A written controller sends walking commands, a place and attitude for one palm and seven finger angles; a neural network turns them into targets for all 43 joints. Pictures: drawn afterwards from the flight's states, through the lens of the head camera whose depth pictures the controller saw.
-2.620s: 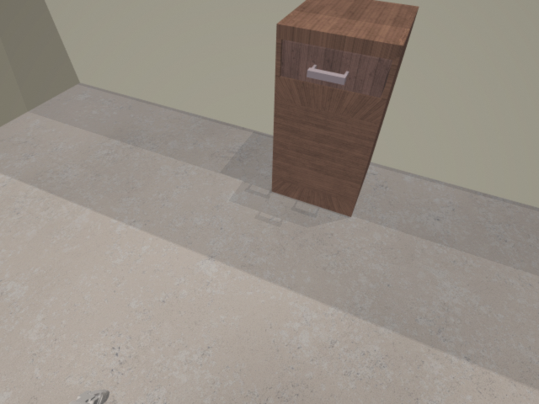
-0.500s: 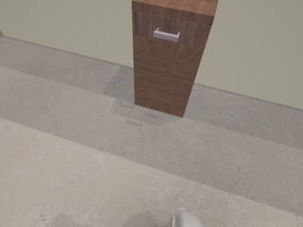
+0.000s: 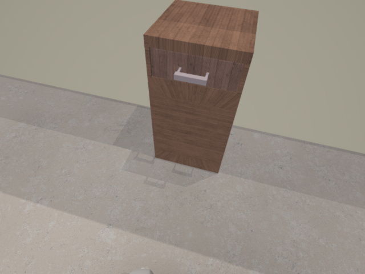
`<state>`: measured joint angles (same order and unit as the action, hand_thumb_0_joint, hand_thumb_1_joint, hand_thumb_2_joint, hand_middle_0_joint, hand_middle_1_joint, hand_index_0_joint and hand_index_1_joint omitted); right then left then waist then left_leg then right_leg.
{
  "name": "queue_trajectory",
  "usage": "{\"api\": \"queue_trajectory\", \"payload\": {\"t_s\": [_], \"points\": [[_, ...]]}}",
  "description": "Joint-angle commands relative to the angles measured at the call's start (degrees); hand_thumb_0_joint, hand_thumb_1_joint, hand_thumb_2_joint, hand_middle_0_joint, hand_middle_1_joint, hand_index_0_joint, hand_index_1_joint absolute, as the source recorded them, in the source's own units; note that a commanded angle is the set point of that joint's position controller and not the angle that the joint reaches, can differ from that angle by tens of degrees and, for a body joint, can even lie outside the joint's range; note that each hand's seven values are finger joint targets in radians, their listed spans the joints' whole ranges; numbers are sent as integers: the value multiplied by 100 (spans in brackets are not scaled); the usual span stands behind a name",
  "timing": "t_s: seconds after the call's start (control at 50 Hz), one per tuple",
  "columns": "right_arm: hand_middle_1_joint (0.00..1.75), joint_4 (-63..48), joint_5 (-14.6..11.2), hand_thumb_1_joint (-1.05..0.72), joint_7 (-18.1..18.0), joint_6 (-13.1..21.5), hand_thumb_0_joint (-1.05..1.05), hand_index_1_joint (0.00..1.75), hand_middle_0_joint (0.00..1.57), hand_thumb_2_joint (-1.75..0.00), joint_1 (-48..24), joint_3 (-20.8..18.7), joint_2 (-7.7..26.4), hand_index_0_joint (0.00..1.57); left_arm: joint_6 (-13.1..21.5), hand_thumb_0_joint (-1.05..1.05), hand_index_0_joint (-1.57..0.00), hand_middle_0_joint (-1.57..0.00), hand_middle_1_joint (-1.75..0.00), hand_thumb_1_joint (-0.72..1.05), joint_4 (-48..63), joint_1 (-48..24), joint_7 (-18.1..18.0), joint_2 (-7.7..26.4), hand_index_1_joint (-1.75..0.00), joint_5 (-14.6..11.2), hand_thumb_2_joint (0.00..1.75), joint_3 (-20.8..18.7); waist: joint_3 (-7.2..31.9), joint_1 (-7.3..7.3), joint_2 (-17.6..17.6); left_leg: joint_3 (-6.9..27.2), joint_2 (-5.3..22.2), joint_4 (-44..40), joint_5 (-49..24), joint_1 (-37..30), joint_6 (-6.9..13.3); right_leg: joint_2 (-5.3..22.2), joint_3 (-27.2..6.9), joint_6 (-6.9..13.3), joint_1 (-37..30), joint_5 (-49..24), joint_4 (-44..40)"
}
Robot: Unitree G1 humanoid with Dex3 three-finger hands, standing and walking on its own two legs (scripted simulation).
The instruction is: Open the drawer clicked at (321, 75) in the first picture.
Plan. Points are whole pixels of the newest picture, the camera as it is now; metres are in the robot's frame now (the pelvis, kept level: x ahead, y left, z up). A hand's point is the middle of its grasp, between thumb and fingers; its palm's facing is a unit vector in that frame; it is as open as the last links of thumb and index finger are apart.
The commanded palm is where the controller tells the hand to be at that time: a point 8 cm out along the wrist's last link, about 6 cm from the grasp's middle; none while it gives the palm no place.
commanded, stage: turn to face it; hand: left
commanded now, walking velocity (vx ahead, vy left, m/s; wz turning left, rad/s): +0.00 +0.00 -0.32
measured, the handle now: (192, 75) +0.86 +0.03 -0.05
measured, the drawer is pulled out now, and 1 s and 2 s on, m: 0.00 0.00 0.00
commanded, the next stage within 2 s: take the last steps up to it in 0.22 s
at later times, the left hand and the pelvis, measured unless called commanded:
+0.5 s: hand out of the picture +0.13 +0.17 -0.16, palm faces -0.09 -0.97 -0.24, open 7.4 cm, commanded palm none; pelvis +0.05 -0.01 +0.00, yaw -9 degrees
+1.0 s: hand (124, 245) +0.22 +0.17 -0.17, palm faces -0.16 -0.98 -0.14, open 7.4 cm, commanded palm none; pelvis +0.17 +0.00 +0.01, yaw -12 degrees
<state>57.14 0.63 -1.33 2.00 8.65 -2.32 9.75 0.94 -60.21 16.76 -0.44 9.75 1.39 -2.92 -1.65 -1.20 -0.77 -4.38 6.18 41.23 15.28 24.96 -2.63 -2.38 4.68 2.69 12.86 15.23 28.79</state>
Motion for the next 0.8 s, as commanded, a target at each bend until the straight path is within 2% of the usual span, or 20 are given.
{"api": "queue_trajectory", "payload": {"t_s": [0.0, 0.02, 0.04, 0.06, 0.16, 0.3, 0.36, 0.38, 0.4, 0.42, 0.44, 0.46, 0.5, 0.56, 0.64, 0.68, 0.72, 0.74, 0.76, 0.78], "points": [[30, 118, 21, -90, -58, 51, 0, 30, 20, -90, 1050, -51, 534, 20, -15, 0, -20, -20, -30, 90, 381, 149, -59, 604, -30, -63, 90, -148, 326, 280, 8, 204, 195, -1505, -1392, -1977, 69, 894, -953, 230, 729, -1342, -21], [30, 88, 62, -90, -84, 76, 0, 30, 20, -90, 1164, -120, 955, 20, -39, 0, -20, -20, -30, 90, 405, 358, -43, 368, -30, -104, 90, -118, 516, 269, -1094, 1296, 1208, -1735, -2507, -2456, 538, 331, -517, -120, 1289, 12, 742], [30, 35, 73, -90, -89, 17, 0, 30, 20, -90, 1182, -163, 1172, 20, -55, 0, -20, -20, -30, 90, 435, 393, -36, 316, -30, -115, 90, -108, 553, 281, -1644, 1844, 2012, -2170, -2916, -2292, 1114, 159, -180, -323, 1421, 1888, 1872], [30, -28, 85, -90, -110, -23, 0, 30, 20, -90, 990, -141, 1112, 20, -95, 0, -20, -20, -30, 90, 477, 254, -43, 422, -30, -64, 90, -113, 245, 268, -1267, 1851, 2071, -2366, -2374, -1816, 1347, 310, -382, -326, 1403, 2117, 2628], [30, -153, 75, -90, -129, -13, 0, 30, 20, -90, 410, -85, 794, 20, -197, 0, -20, -20, -30, 90, 374, 238, 40, 304, -30, -15, 90, -150, 212, 74, -742, 440, 1278, -2214, -2858, -1702, 1090, 542, -264, -464, 1420, 1166, 2846], [30, -15, 89, -90, -76, -132, 0, 30, 20, -90, 577, -246, 919, 20, -235, 0, -20, -20, -30, 90, 511, -35, 17, 174, -30, -7, 90, -120, 324, 227, -1022, 165, 1297, -2002, -2285, -1707, 1068, 446, 62, -450, 691, 891, 1190], [30, 12, 66, -90, -18, -166, 0, 30, 20, -90, 557, -264, 909, 20, -160, 0, -20, -20, -30, 90, 360, 359, 46, 292, -30, 35, 90, -134, 381, 13, -514, 20, 1091, -1599, -233, -944, 676, 346, 193, -354, -448, -21, -110], [30, -32, 51, -90, 13, -174, 0, 30, 20, -90, 451, -223, 717, 20, -121, 0, -20, -20, -30, 90, 285, 581, 28, 480, -30, 60, 90, -173, 271, -146, 102, -263, 763, -1025, 859, -289, 413, 754, -369, -190, -892, 311, -696], [30, -219, 19, -90, 60, -188, 0, 30, 20, -90, 340, -112, 287, 20, -62, 0, -20, -20, -30, 90, 242, 723, -23, 1048, -30, 110, 90, -255, 33, -237, 1706, -859, 53, 296, 1873, 943, 54, 1976, -2213, 337, -1230, 1178, -1574], [30, -455, 61, -90, 82, -224, 0, 30, 20, -90, -211, -115, 433, 20, -75, 0, -20, -20, -30, 90, 240, 962, -61, 1221, -30, 19, 90, -266, -282, -539, 1639, -280, -12, 1125, 1989, 1188, 97, 2488, -2913, 834, -642, 1916, -2119], [30, -415, 79, -90, 122, -241, 0, 30, 20, -90, -209, -171, 523, 20, -68, 0, -20, -20, -30, 90, 263, 778, -88, 1143, -30, 20, 90, -244, -530, -376, 1306, -6, 23, 1625, 1576, 1260, 148, 2368, -2810, 899, -233, 2666, -2302], [30, -344, 99, -90, 159, -256, 0, 30, 20, -90, -91, -183, 483, 20, -41, 0, -20, -20, -30, 90, 245, 573, -114, 1018, -30, 24, 90, -262, -632, -256, 1654, 43, 78, 1870, 1327, 1360, 175, 2181, -2647, 801, -201, 2669, -2287], [30, -151, 138, -90, 193, -201, 0, 30, 20, -90, 272, -197, 495, 20, 47, 0, -20, -20, -30, 90, 300, 269, -114, 760, -30, 28, 90, -166, -585, 20, 1090, 90, 159, 1893, 735, 1056, 138, 1894, -1818, 683, -47, 1513, -1956], [30, -30, 102, -90, 227, -141, 0, 30, 20, -90, 474, -169, 287, 20, 166, 0, -20, -20, -30, 90, 214, 380, -76, 719, -30, 26, 90, -136, -369, 75, 713, -141, 69, 1199, 433, 630, 67, 1652, -1241, 655, -234, 459, -1794], [30, -138, 72, -90, 232, -55, 0, 30, 20, -90, 348, -134, 231, 20, 192, 0, -20, -20, -30, 90, 31, 578, -48, 817, -30, 31, 90, -145, -430, -16, 893, -195, 14, 219, 481, 248, 99, 1726, -1288, 738, -215, 489, -1772], [30, -70, 59, -90, 223, 5, 0, 30, 20, -90, 568, -128, 203, 20, 181, 0, -20, -20, -30, 90, -16, 534, -33, 832, -30, 23, 90, -163, -360, 74, 825, -317, -78, -339, 337, -276, 148, 1647, -1151, 677, -116, 635, -1577], [30, 164, 60, -90, 168, 78, 0, 30, 20, -90, 1207, -130, 262, 20, 151, 0, -20, -20, -30, 90, -58, 396, -12, 738, -30, -21, 90, -154, -293, 358, 507, -462, -220, -1103, -114, -1462, 144, 1332, -870, 470, 515, 952, -1038], [30, 352, 71, -90, 116, 124, 0, 30, 20, -90, 1691, -160, 466, 20, 133, 0, -20, -20, -30, 90, -44, 435, 19, 537, -30, -41, 90, -116, -137, 515, -231, -115, -39, -1479, 210, -2200, 200, 1006, -639, 311, 955, 930, -252], [30, 505, 133, -90, 68, 153, 0, 30, 20, -90, 2301, -282, 976, 20, 121, 0, -20, -20, -30, 90, 63, 425, 62, 202, -30, -68, 90, -68, -20, 715, -1664, 1641, 1128, -2328, 1226, -2684, 592, 393, -75, 25, 1795, 1179, 1358], [30, 550, 151, -90, 27, 109, 0, 30, 20, -90, 2704, -331, 1276, 20, 116, 0, -20, -20, -30, 90, 278, 150, 65, 160, -30, -41, 90, -56, -161, 798, -2000, 3031, 2000, -3318, 2158, -2509, 1060, 110, 100, -64, 2380, 1797, 2690]]}}
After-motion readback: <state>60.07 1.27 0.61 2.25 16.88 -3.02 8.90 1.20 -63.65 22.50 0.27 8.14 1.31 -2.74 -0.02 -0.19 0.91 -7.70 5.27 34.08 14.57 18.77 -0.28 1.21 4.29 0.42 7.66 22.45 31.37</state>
